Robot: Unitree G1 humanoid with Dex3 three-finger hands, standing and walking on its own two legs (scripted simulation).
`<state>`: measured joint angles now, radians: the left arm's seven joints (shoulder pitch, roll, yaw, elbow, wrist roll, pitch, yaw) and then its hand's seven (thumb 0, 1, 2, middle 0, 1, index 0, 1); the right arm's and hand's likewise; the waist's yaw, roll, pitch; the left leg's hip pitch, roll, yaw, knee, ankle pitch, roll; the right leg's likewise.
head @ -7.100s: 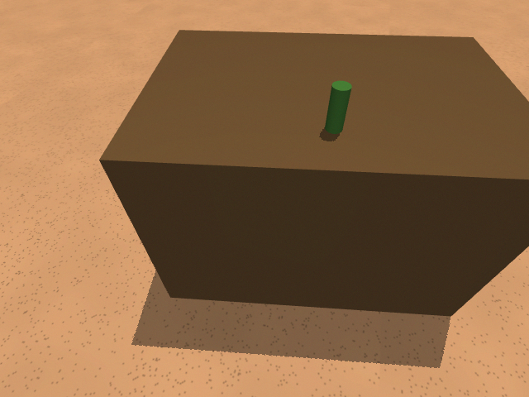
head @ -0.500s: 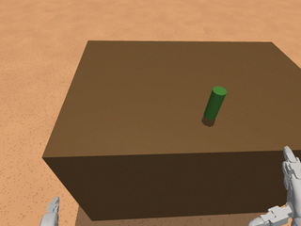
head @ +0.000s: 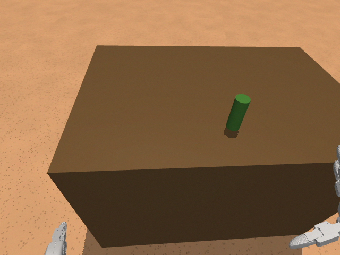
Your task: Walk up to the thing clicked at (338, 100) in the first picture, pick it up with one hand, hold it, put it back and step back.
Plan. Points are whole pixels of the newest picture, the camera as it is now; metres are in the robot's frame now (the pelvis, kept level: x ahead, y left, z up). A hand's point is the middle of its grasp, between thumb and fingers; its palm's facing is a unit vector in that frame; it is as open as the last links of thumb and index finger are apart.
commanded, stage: rise first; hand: right
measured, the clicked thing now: (237, 113) +0.52 -0.23 +0.03
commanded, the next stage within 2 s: go down in 0.24 s
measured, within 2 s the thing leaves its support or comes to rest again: neither
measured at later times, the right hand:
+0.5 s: hand (326, 196) +0.20 -0.27 +0.12, palm faces +0.40 +0.81 -0.43, open 17.2 cm
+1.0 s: hand (327, 175) +0.24 -0.30 +0.12, palm faces +0.34 +0.89 -0.31, open 17.2 cm
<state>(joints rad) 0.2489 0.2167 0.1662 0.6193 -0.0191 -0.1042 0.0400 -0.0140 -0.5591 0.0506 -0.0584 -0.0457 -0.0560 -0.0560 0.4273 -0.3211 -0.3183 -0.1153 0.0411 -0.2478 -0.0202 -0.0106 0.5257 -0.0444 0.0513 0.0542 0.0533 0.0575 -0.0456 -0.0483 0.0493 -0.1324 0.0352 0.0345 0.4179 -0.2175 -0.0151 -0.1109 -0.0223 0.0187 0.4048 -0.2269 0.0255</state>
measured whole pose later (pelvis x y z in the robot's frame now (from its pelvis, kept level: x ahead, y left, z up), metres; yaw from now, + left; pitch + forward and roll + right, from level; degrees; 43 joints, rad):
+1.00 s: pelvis +0.01 +0.00 +0.00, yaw +0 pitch -2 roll +0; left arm 0.23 0.22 0.12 0.61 0.00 -0.09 0.10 -0.01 -0.54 0.04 -0.06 -0.04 -0.06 -0.05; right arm 0.22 -0.37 -0.49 0.06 0.16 -0.26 0.18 -0.01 0.48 -0.05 0.05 0.05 0.05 0.05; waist -0.02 -0.03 0.01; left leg -0.16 0.04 0.03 0.44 -0.24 -0.02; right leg -0.14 -0.02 0.02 0.44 -0.26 0.02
